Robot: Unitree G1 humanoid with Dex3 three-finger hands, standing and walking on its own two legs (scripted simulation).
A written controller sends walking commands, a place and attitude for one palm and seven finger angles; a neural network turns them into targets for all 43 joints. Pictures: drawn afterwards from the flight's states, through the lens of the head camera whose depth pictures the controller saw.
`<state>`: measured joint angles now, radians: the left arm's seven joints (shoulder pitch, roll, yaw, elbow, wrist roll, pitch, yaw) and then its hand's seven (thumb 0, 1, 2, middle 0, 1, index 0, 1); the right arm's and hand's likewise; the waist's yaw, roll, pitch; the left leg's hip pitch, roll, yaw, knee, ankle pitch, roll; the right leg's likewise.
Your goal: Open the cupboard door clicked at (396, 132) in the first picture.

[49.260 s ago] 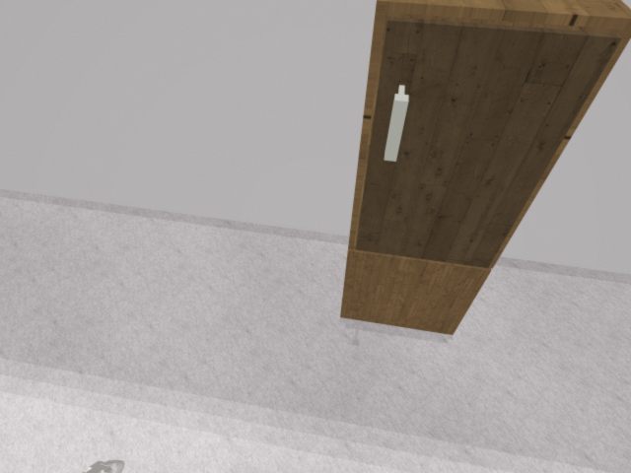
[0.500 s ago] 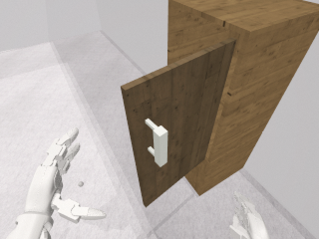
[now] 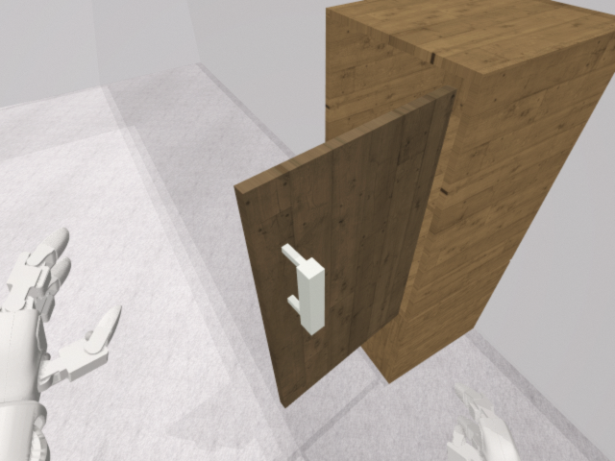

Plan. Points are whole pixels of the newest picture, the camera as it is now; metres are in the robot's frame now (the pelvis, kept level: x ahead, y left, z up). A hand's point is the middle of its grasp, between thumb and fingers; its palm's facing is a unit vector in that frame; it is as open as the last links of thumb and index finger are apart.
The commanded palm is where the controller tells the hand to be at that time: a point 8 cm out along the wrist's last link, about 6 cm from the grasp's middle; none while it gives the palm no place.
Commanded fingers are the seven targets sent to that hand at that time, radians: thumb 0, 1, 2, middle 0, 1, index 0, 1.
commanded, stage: draw the hand back to the body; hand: left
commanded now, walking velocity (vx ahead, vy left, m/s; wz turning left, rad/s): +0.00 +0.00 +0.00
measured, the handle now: (301, 288) +0.32 +0.06 +0.07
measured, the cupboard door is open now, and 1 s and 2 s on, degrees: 99 99 99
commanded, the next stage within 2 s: step back with the hand held close in 0.46 s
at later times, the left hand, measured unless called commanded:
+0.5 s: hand (80, 334) +0.18 +0.26 +0.15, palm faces +0.47 -0.79 -0.39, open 7.5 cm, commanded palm +0.13 +0.29 +0.17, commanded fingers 0.00 0.90 0.90 -0.20 -0.30 -0.20 -0.30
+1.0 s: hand (62, 359) +0.16 +0.26 +0.15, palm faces +0.36 -0.77 -0.52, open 7.4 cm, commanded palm +0.10 +0.30 +0.17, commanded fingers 0.00 0.90 0.90 -0.20 -0.30 -0.20 -0.30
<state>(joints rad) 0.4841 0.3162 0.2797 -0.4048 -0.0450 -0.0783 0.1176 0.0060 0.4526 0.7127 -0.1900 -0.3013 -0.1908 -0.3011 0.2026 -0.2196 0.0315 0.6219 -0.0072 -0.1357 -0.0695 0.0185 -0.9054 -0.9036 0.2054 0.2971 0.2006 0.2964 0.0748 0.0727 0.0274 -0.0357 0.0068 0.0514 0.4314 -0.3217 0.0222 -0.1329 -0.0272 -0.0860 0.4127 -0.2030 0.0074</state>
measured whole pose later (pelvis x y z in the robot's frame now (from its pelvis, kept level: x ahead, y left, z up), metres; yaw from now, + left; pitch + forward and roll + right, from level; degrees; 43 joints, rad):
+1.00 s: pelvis -0.05 +0.01 -0.01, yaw -2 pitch -1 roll +0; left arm 0.57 0.41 0.42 -0.50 -0.03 -0.17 0.13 0.02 0.88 0.90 -0.21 -0.30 -0.21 -0.30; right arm 0.19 -0.23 -0.01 0.54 0.01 -0.02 -0.08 0.02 -0.91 -0.90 0.20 0.30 0.20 0.30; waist 0.01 0.00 0.06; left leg -0.23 -0.01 0.09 0.52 -0.29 0.04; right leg -0.34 -0.05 -0.04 0.50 -0.15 0.01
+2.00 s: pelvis -0.25 +0.00 +0.00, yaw -2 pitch +1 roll -3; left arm 0.57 0.42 0.42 -0.56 -0.04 -0.18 0.16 0.02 0.89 0.90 -0.21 -0.30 -0.21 -0.30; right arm 0.17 -0.17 0.00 0.60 -0.01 -0.14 -0.06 0.02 -0.91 -0.90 0.21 0.30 0.20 0.30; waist 0.02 -0.01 0.04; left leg -0.36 0.03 0.00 0.37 -0.04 0.03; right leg -0.35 0.04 0.01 0.89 -0.47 0.03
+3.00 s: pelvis -0.35 -0.01 -0.03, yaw +4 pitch -1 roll +2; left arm 0.23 0.20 0.06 0.59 0.02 0.06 0.02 0.01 0.91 0.90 -0.19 -0.30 -0.19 -0.30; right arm 0.18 -0.25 0.01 0.81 -0.04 -0.01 -0.01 0.01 -0.91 -0.90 0.20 0.30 0.20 0.30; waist -0.04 0.04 0.03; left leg -0.35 -0.02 0.03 0.67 -0.31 0.00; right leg -0.34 -0.01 0.00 0.76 -0.40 -0.02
